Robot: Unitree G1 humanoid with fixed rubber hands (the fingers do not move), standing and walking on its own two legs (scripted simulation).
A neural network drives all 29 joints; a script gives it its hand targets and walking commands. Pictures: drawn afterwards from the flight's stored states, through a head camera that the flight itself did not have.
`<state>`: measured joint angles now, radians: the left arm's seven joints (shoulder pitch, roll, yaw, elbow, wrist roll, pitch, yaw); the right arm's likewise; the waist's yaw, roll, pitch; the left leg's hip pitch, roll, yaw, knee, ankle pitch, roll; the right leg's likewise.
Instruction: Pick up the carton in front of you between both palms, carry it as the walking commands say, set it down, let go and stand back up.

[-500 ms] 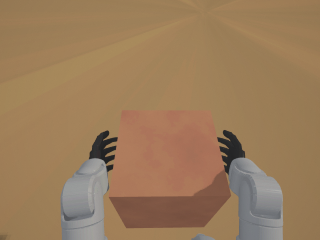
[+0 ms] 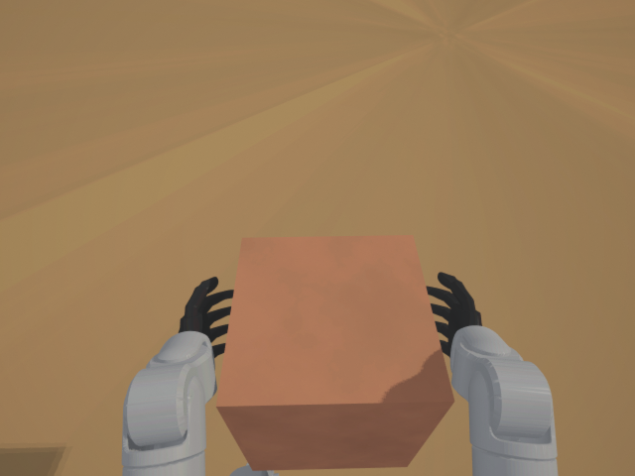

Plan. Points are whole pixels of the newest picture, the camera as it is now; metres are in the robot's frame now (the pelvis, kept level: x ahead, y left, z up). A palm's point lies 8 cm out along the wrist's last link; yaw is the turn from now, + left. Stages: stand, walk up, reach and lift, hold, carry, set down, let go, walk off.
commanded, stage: carry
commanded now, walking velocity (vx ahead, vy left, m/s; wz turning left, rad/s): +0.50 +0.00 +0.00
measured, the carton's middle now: (329, 358) +0.27 +0.01 -0.01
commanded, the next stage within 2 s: none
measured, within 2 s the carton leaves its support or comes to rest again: neither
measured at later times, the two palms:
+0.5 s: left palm (217, 152) +0.60 +0.19 +0.07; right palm (399, 145) +0.58 -0.11 +0.08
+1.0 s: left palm (234, 115) +0.72 +0.18 +0.06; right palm (394, 107) +0.72 -0.12 +0.06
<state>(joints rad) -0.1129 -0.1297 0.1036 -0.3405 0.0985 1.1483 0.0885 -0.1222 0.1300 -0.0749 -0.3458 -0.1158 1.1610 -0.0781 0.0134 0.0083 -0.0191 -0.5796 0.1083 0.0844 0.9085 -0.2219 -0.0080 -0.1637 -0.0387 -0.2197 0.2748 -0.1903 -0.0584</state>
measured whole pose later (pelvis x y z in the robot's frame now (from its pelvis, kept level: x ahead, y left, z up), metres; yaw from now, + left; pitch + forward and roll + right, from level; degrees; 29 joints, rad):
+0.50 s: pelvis +0.31 +0.05 +0.00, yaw -3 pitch +4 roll -2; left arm -0.20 -0.14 0.12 -0.40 0.12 1.19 0.09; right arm -0.19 0.14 -0.12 -0.40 -0.09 1.18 -0.08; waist 0.00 -0.02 0.03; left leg -0.21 0.04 0.21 0.31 -0.17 0.06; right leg -0.50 -0.06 -0.10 0.69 -0.26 0.02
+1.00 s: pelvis +0.45 +0.02 -0.01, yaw +0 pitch +5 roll -1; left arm -0.17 -0.13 0.11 -0.27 0.13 1.15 0.08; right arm -0.17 0.13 -0.12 -0.28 -0.12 1.15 -0.07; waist 0.00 0.01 -0.09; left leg -0.09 0.06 0.14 0.44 -0.36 -0.03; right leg -0.35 -0.04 -0.21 0.50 -0.19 -0.04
